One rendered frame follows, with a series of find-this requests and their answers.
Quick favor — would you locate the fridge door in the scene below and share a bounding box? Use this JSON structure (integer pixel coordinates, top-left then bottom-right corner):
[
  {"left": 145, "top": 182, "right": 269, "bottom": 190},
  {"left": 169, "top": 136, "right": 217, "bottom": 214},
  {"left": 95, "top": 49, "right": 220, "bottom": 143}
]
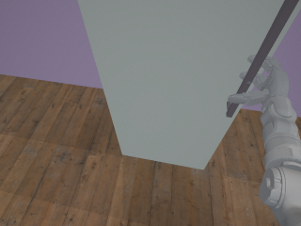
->
[{"left": 77, "top": 0, "right": 301, "bottom": 170}]

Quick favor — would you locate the right robot upper arm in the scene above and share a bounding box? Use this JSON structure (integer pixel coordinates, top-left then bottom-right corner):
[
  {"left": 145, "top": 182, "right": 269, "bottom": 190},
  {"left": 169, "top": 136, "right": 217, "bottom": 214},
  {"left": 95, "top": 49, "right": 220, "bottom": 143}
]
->
[{"left": 259, "top": 166, "right": 301, "bottom": 226}]

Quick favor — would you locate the robot right hand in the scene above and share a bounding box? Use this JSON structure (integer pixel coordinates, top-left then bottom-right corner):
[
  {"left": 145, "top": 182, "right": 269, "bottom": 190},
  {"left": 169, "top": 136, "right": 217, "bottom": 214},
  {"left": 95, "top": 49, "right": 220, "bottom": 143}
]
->
[{"left": 228, "top": 55, "right": 290, "bottom": 106}]

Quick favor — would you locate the handle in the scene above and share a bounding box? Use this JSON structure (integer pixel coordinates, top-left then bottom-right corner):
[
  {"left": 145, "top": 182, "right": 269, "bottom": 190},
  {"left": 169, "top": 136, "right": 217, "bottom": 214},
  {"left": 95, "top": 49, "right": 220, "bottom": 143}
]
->
[{"left": 226, "top": 0, "right": 299, "bottom": 118}]

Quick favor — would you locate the right robot forearm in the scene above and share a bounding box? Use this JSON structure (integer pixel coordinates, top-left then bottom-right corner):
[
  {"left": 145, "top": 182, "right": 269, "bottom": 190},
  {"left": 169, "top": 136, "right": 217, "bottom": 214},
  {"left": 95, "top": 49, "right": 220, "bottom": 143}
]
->
[{"left": 261, "top": 95, "right": 301, "bottom": 171}]

